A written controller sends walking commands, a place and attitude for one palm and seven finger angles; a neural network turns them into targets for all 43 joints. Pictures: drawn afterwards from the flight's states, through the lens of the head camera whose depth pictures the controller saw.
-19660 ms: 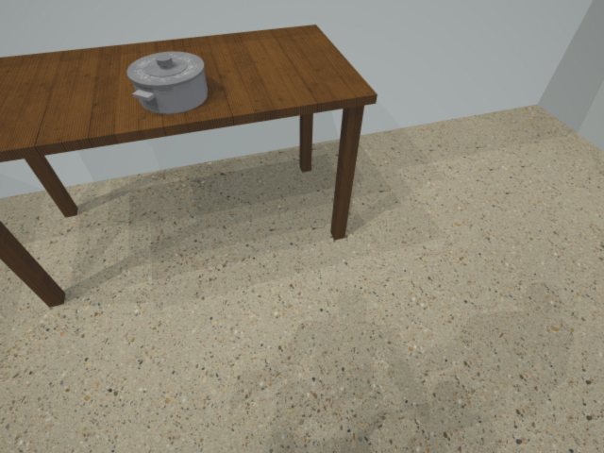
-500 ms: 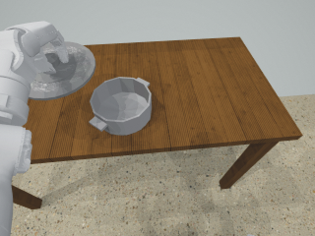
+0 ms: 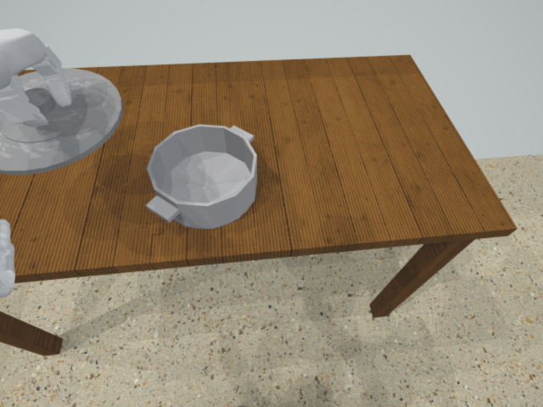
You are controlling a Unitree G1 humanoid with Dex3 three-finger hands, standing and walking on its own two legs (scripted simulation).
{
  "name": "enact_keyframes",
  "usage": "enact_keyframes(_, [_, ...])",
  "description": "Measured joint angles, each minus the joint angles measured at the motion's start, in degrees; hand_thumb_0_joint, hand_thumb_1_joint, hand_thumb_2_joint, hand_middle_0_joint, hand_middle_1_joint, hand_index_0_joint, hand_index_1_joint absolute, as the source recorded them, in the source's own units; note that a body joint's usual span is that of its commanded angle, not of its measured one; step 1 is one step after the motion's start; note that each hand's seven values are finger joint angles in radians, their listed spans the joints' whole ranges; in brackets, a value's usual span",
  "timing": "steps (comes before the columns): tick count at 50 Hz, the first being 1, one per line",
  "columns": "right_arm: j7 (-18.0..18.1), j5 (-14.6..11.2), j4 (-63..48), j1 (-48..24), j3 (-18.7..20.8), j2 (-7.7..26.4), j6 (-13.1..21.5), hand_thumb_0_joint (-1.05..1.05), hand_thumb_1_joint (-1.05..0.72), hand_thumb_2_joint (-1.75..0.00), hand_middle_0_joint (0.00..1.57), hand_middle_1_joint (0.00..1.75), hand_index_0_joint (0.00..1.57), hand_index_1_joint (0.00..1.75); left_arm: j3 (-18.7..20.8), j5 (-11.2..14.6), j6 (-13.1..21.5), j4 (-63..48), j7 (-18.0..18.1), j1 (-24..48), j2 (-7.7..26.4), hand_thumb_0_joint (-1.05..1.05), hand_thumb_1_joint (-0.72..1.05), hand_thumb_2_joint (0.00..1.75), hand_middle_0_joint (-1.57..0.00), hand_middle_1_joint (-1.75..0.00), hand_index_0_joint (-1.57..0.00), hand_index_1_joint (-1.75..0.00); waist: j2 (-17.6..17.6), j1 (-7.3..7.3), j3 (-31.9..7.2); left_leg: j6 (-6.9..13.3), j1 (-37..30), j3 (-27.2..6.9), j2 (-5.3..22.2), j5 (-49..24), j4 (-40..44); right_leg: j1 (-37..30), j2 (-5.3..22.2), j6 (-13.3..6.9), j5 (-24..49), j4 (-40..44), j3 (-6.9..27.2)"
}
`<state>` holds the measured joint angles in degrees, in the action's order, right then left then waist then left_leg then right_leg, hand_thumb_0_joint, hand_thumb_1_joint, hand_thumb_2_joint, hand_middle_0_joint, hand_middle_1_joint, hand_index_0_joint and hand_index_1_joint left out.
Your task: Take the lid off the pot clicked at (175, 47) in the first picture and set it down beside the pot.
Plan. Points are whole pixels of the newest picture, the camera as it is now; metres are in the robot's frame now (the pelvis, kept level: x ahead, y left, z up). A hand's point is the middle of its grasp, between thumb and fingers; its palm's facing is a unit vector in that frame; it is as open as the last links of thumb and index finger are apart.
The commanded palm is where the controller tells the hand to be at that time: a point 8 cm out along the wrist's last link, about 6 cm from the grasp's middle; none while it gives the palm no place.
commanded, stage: move the lid sideways beside the pot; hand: left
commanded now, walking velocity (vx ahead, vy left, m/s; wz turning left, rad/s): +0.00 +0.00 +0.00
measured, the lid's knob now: (36, 102) +0.50 +0.31 +0.16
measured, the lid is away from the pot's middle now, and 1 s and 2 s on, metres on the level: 0.20 0.23 0.23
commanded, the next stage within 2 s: lower the lid onto the table in 0.40 s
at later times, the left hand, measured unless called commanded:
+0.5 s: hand out of the picture +0.45 +0.35 +0.18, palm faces -0.36 -0.12 -0.92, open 6.5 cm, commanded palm +0.49 +0.34 +0.26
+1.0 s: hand (11, 120) +0.46 +0.33 +0.16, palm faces -0.37 -0.11 -0.92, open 6.5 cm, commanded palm +0.49 +0.34 +0.22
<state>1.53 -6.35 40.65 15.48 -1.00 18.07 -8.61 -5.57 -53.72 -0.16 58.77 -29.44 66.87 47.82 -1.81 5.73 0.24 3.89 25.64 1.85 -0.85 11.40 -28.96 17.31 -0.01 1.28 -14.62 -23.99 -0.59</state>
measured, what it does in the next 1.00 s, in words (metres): stands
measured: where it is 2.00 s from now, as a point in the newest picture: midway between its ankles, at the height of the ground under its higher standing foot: outside the picture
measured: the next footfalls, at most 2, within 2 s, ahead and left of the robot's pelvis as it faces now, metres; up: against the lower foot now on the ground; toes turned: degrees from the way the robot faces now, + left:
none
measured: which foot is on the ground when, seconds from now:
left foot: down 0.00-1.00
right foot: down 0.00-1.00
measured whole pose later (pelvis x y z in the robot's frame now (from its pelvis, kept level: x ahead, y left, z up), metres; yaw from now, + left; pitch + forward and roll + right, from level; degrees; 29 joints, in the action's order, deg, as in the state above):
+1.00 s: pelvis -0.01 +0.01 -0.01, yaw +0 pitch +10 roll -3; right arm 1.6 -5.8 40.3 17.2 -1.3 17.6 -9.1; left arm -3.6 -54.7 4.9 60.5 -28.7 65.6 50.1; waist -1.8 5.8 -0.2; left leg 4.8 30.0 2.1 -0.9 12.4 -32.3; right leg 21.3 0.1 1.3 -15.2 -26.6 -0.4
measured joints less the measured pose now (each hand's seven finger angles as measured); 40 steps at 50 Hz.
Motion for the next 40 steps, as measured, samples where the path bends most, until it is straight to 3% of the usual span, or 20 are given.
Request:
enact_keyframes(11, [0.07,-0.18,-0.77,-0.33,-0.48,-0.23,-1.13,0.00,-0.90,-0.90,0.20,0.30,0.21,0.30,2.73,-0.35,2.44,0.01,-1.40,-1.10,3.78,0.05,0.35,0.59,-0.69,-0.92,-0.79,-0.97,0.15,-0.12,0.10,0.04,1.21,-0.08,0.29,0.70,-1.32,0.86,-0.29,0.04,-0.31,-0.58,-0.04])
enact_keyframes(19, [0.30,-0.40,-0.52,-0.40,-0.57,0.00,-1.52,0.00,-0.90,-0.90,0.20,0.30,0.21,0.30,1.64,-0.35,3.34,0.50,-2.77,-0.54,5.64,0.05,0.35,0.59,-0.69,-0.92,-0.79,-0.97,0.42,-0.55,0.28,0.15,2.57,-0.47,0.36,1.17,-2.67,1.80,-0.41,0.09,-0.59,-1.31,-0.43])
enact_keyframes(27, [0.51,-0.05,0.21,-0.04,-0.25,0.24,-1.26,0.00,-0.90,-0.90,0.20,0.30,0.21,0.30,0.93,0.47,4.64,-1.76,-2.92,-0.33,4.78,0.05,0.35,0.59,-0.69,-0.92,-0.79,-0.97,0.43,-1.22,0.43,0.42,3.03,-0.80,0.02,1.16,-3.10,1.97,-0.15,0.05,-0.62,-1.50,-0.81])
enact_keyframes(40, [0.21,0.27,-0.62,0.46,-0.55,-0.28,-0.47,0.00,-0.90,-0.90,0.20,0.30,0.21,0.30,1.92,-0.45,5.29,0.04,-0.71,-0.52,3.15,0.05,0.35,0.59,-0.69,-0.92,-0.79,-0.97,0.25,-0.18,0.07,0.84,3.93,-0.09,-0.08,1.08,-3.44,3.30,0.05,-0.02,-0.56,-2.31,-0.13])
